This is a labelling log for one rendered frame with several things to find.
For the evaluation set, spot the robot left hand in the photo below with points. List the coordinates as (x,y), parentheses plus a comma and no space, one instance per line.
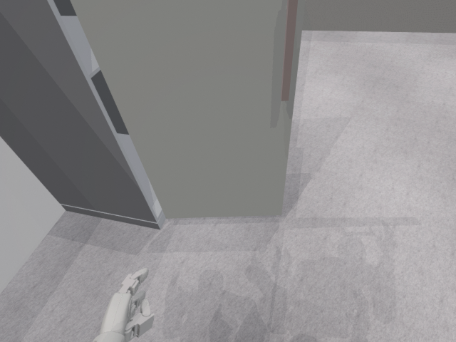
(119,316)

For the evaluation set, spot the fridge door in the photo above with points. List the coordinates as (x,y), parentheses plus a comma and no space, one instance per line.
(198,86)

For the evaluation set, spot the handle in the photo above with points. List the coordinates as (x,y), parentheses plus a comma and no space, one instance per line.
(291,12)

